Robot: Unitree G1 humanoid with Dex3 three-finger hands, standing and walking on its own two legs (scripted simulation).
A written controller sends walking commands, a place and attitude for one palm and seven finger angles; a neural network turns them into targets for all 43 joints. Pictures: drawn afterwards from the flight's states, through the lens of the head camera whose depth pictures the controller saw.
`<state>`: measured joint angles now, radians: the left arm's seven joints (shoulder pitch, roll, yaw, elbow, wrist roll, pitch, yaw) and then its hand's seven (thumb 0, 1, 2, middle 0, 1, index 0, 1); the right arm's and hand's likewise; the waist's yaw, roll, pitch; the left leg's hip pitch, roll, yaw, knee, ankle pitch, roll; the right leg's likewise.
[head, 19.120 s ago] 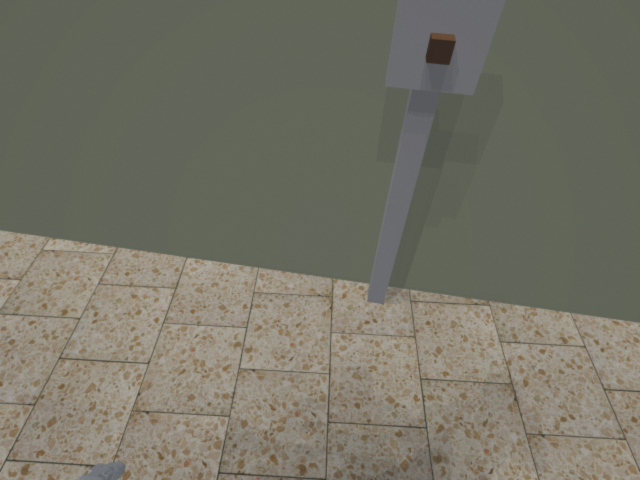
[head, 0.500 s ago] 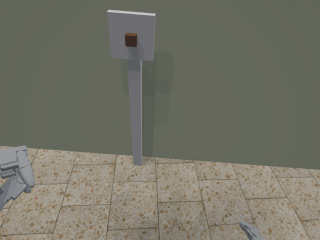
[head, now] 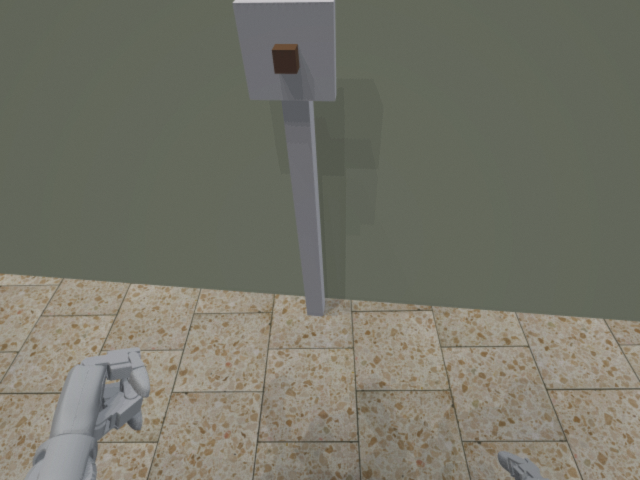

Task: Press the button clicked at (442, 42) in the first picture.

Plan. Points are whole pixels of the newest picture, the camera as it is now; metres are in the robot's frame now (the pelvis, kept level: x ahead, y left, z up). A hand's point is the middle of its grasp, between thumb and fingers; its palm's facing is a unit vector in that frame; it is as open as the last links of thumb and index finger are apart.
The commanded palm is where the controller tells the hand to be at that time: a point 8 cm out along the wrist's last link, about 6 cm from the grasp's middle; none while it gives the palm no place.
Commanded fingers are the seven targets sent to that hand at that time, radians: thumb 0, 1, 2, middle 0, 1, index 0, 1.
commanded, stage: let the arm hang, fingers relaxed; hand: left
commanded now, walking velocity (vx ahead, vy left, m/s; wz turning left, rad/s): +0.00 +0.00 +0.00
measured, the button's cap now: (286, 58) +0.79 +0.11 +0.19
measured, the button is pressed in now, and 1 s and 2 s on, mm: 0 0 0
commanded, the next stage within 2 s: stand and wait in 0.98 s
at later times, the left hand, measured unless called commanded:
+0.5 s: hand out of the picture -0.06 +0.20 -0.15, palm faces +0.02 -0.97 -0.24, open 5.9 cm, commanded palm none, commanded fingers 0.00 0.90 0.90 -0.20 -0.30 -0.20 -0.30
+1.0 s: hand out of the picture -0.02 +0.16 -0.16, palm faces +0.03 -0.98 -0.19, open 7.4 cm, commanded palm none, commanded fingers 0.00 0.90 0.90 -0.20 -0.30 -0.20 -0.30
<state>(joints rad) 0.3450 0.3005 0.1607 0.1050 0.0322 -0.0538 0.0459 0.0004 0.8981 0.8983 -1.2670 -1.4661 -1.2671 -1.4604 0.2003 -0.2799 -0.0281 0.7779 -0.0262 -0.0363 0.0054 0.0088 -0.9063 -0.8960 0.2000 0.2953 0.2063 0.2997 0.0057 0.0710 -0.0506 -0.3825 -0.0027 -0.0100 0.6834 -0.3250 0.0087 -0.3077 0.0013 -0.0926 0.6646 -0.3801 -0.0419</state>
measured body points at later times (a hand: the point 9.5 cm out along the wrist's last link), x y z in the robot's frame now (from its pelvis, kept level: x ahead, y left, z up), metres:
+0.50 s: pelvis -0.01 +0.01 +0.02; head +0.00 +0.00 +0.47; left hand -0.06 +0.25 -0.13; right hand -0.02 -0.21 -0.14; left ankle +0.02 +0.11 -0.72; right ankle -0.02 -0.10 -0.72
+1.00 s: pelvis -0.02 -0.01 +0.02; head -0.01 -0.01 +0.47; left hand -0.02 +0.21 -0.14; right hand -0.05 -0.21 -0.15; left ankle +0.02 +0.11 -0.72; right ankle -0.02 -0.10 -0.72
